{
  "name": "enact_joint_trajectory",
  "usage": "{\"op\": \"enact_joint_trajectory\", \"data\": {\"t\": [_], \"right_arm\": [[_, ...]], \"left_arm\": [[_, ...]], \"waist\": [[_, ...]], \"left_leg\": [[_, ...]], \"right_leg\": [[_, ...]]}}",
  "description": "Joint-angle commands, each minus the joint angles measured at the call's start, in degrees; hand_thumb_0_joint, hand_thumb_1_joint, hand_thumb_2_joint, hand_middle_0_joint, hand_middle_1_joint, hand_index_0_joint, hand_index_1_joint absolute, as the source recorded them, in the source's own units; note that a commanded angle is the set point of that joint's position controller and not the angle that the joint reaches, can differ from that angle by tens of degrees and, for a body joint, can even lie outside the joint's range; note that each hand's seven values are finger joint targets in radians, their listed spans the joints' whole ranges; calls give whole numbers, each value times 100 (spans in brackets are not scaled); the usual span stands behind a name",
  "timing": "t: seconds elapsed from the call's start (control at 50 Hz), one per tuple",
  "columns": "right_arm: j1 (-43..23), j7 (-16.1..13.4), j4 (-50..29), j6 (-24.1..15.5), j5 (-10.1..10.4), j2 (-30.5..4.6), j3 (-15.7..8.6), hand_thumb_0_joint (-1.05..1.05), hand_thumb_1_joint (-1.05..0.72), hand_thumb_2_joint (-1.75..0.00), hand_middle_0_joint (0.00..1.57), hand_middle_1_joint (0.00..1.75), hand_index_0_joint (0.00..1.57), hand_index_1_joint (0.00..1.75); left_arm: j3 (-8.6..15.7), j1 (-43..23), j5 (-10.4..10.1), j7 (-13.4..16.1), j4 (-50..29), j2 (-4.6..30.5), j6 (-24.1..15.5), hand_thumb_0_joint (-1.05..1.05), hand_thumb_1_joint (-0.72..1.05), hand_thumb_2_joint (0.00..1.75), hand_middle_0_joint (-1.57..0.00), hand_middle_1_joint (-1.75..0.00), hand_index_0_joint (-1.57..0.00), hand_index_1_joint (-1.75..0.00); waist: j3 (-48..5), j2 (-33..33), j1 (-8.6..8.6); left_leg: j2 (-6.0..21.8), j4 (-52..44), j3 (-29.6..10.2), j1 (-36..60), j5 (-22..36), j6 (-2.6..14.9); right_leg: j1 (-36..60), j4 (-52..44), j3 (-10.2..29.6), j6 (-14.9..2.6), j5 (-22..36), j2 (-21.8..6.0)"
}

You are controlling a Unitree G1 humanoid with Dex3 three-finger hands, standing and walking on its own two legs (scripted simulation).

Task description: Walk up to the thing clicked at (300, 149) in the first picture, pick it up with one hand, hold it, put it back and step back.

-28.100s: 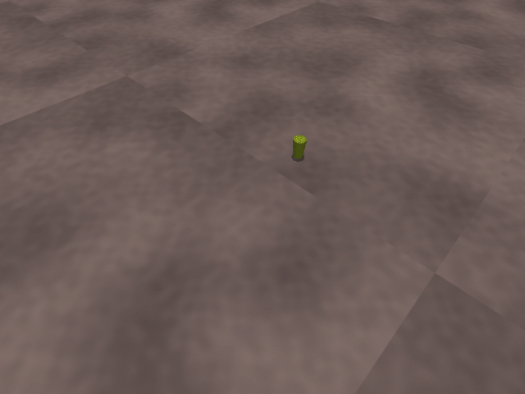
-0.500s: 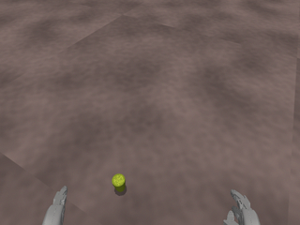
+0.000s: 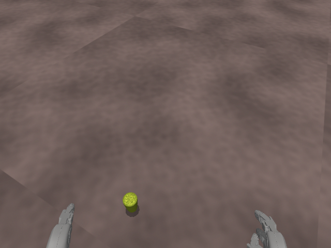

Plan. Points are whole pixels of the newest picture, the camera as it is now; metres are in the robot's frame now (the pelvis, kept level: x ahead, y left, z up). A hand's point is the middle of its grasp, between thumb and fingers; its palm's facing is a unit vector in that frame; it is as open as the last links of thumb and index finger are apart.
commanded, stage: home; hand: left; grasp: from the side
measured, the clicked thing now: (131, 203) +0.49 +0.18 -0.67
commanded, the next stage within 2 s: stand in 0.16 s
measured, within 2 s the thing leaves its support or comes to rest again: neither
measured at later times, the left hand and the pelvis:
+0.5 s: hand (85, 244) +0.17 +0.19 -0.05, palm faces +0.10 -0.96 -0.28, open 14.5 cm; pelvis +0.00 +0.01 +0.00, yaw +0 degrees
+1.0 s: hand out of the picture +0.10 +0.25 -0.11, palm faces -0.01 -0.94 -0.35, open 7.4 cm; pelvis +0.00 +0.02 +0.03, yaw +0 degrees
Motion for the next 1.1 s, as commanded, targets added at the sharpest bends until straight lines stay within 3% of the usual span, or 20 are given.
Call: {"op": "enact_joint_trajectory", "data": {"t": [0.0, 0.1, 0.12, 0.24, 0.28, 0.3, 0.34, 0.44, 0.52, 0.6, 0.64, 0.66, 0.68, 0.72, 0.8, 0.88, 0.9, 0.92, 1.08], "right_arm": [[-382, -44, -925, -345, -11, -664, -296, 0, -90, -90, 20, 30, 20, 30], [-390, -44, -960, -329, -7, -644, -286, 0, -90, -90, 20, 30, 20, 30], [-364, -50, -956, -331, -14, -654, -291, 0, -90, -90, 20, 30, 20, 30], [-356, -51, -925, -344, -9, -630, -271, 0, -90, -90, 20, 30, 20, 30], [-381, -65, -949, -355, -9, -644, -288, 0, -90, -90, 20, 30, 20, 30], [-346, -73, -950, -357, -22, -648, -298, 0, -90, -90, 20, 30, 20, 30], [-386, -60, -938, -353, -15, -640, -279, 0, -90, -90, 20, 30, 20, 30], [-347, -66, -922, -347, -20, -640, -291, 0, -90, -90, 20, 30, 20, 30], [-384, -52, -916, -348, -23, -648, -287, 0, -90, -90, 20, 30, 20, 30], [-366, -39, -951, -349, -15, -655, -293, 0, -90, -90, 20, 30, 20, 30], [-361, -33, -945, -355, -15, -678, -304, 0, -90, -90, 20, 30, 20, 30], [-783, 308, 343, 47, -710, -1336, -512, 0, -90, -90, 20, 30, 20, 30], [-656, 513, 573, 210, -735, -1326, -579, 0, -90, -90, 20, 30, 20, 30], [-717, 686, 635, 325, -647, -1243, -556, 0, -90, -90, 20, 30, 20, 30], [-706, 938, 972, 343, -392, -1311, -609, 0, -90, -90, 20, 30, 20, 30], [-875, 994, 1391, 369, -385, -1306, -597, 0, -90, -90, 20, 30, 20, 30], [-886, 993, 1464, 403, -384, -1288, -594, 0, -90, -90, 20, 30, 20, 30], [-823, 984, 1561, 412, -382, -1312, -583, 0, -90, -90, 20, 30, 20, 30], [-934, 961, 2290, 544, -311, -1508, -550, 0, -90, -90, 20, 30, 20, 30]], "left_arm": [[300, -111, 58, 49, -993, 546, -274, 0, -54, 7, -5, -6, -5, -6], [402, -160, 45, 45, -1048, 640, -270, 0, -53, 7, -5, -6, -5, -6], [334, -161, 55, 32, -1024, 592, -270, 0, -52, 8, -5, -6, -5, -6], [298, -217, 53, 46, -1132, 584, -280, 0, -54, 7, -5, -6, -5, -6], [334, -199, 56, 61, -1038, 590, -279, 0, -38, 23, -20, -22, -20, -22], [359, -200, 66, 62, -1082, 612, -277, 0, -30, 31, -20, -30, -20, -30], [291, -213, 53, 53, -1066, 570, -270, 0, -14, 47, -20, -30, -20, -30], [326, -139, 58, 55, -1103, 578, -280, 0, 26, 87, -20, -30, -20, -30], [320, -203, 62, 66, -1043, 566, -297, 0, 58, 90, -20, -30, -20, -30], [309, -222, 55, 67, -1141, 588, -299, 0, 90, 90, -20, -30, -20, -30], [300, -220, 60, 60, -1073, 561, -306, 0, 90, 90, -20, -30, -20, -30], [581, -1149, 616, -216, 938, 1264, -874, 0, 90, 90, -20, -30, -20, -30], [627, -925, 695, -364, 1465, 1346, -1112, 0, 90, 90, -20, -30, -20, -30], [580, -1090, 629, -505, 1773, 1419, -1343, 0, 90, 90, -20, -30, -20, -30], [525, -1315, 392, -614, 2576, 1444, -1516, 0, 90, 90, -20, -30, -20, -30], [487, -1416, 338, -586, 3357, 1465, -1602, 0, 90, 90, -20, -30, -20, -30], [488, -1511, 342, -573, 3497, 1486, -1607, 0, 90, 90, -20, -30, -20, -30], [486, -1591, 315, -564, 3622, 1503, -1608, 0, 90, 90, -20, -30, -20, -30], [407, -1669, 273, -534, 4681, 1610, -1569, 0, 90, 90, -20, -30, -20, -30]], "waist": [[-475, -4, 20], [-463, -144, 40], [-505, -143, -21], [-508, 57, 13], [-468, -118, 12], [-654, -73, -5], [-412, -41, 2], [-534, -30, 26], [-396, 85, 41], [-469, 115, 34], [-474, 21, 31], [374, -284, 235], [-23, -516, 266], [136, -569, 146], [-20, -315, 200], [-127, -137, 241], [-41, -183, 212], [21, -169, 189], [559, -136, 203]], "left_leg": [[-118, -831, 9, 578, 892, 110], [-151, -759, 70, 500, 836, 148], [-139, -773, 61, 550, 829, 146], [-128, -821, 29, 609, 890, 117], [-134, -797, 39, 557, 833, 133], [-133, -757, 36, 631, 963, 135], [-129, -824, 31, 546, 791, 128], [-132, -753, 50, 622, 1095, 124], [-110, -917, -11, 562, 714, 95], [-101, -935, -37, 599, 731, 93], [-77, -967, -75, 627, 730, 86], [176, -1280, -552, 681, 1328, 313], [121, -1102, -335, 927, 1346, 438], [52, -1268, -389, 1022, 1029, 468], [83, -1621, -410, 1505, 1031, 392], [154, -1875, -491, 1906, 1732, 372], [147, -1988, -489, 1834, 1593, 370], [191, -2111, -526, 1949, 1810, 372], [290, -2937, -638, 2242, 1613, 298]], "right_leg": [[29, -944, 52, 24, 985, 56], [72, -1051, 118, 67, 1005, 18], [24, -1014, 103, 65, 991, 32], [40, -963, 68, 26, 1000, 40], [31, -1009, 71, 47, 958, 42], [112, -967, 77, 52, 1099, 40], [-19, -1000, 61, 40, 921, 46], [107, -963, 76, 45, 1234, 34], [-2, -934, 13, 5, 790, 70], [-5, -919, 8, 1, 800, 80], [-7, -876, -21, -3, 775, 98], [727, -1061, 623, -257, 984, -445], [860, -1190, 825, -382, 1159, -569], [685, -1455, 1037, -410, 977, -618], [978, -1668, 918, -264, 977, -631], [1455, -1754, 785, -162, 1777, -637], [1518, -1875, 786, -146, 1708, -648], [1592, -1869, 772, -135, 1862, -634], [1913, -2710, 754, -85, 1541, -690]]}}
